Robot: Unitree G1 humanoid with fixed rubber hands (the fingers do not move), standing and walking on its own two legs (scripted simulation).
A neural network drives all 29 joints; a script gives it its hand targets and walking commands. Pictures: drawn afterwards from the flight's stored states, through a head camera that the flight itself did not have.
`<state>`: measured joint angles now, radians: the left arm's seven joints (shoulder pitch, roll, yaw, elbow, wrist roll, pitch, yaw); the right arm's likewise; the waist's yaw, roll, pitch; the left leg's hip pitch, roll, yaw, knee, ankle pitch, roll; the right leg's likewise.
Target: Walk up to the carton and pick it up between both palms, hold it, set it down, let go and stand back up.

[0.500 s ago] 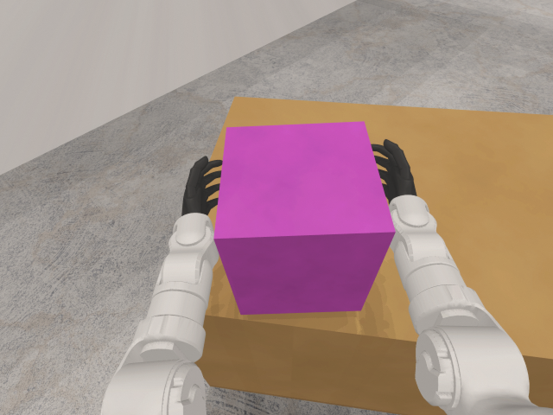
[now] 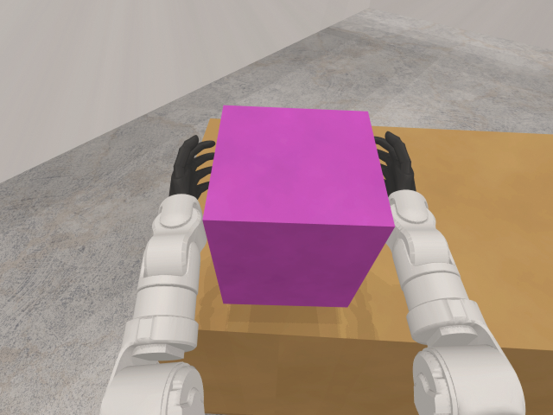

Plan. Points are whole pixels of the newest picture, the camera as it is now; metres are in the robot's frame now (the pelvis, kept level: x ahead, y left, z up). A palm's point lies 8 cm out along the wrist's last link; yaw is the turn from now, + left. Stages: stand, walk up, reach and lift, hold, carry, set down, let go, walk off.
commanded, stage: reach and lift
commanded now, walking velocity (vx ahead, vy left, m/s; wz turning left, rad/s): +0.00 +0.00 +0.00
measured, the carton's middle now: (290, 214) +0.41 +0.02 +0.09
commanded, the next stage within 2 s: hold in 1.30 s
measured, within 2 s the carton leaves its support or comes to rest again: neither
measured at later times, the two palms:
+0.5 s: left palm (179, 192) +0.37 +0.17 +0.16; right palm (398, 200) +0.39 -0.13 +0.15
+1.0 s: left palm (177, 180) +0.37 +0.17 +0.18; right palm (406, 193) +0.38 -0.13 +0.17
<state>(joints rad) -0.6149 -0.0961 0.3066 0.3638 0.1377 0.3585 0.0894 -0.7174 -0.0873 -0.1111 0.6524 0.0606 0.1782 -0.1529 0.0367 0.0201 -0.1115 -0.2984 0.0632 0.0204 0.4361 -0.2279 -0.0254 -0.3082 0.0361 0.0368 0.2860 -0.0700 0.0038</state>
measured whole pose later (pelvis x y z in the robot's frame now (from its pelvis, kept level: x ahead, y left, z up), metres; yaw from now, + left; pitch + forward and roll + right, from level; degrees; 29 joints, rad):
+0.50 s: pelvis +0.00 +0.00 +0.00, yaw +0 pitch +0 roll -2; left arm -0.62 -0.06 0.30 0.30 0.24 0.53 0.00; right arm -0.68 -0.04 -0.11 0.63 0.06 0.26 -0.18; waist -0.01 0.00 -0.06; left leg -0.19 0.06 0.02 0.43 -0.24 -0.02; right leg -0.20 0.03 0.04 0.28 -0.08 0.01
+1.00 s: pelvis +0.00 +0.01 +0.00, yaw +0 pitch -3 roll -2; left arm -0.62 -0.05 0.29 0.16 0.26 0.60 -0.03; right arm -0.66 -0.03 -0.10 0.48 0.09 0.30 -0.20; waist -0.03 -0.01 -0.01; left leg -0.15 0.06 0.02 0.43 -0.24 -0.02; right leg -0.15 0.03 0.03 0.28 -0.08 0.01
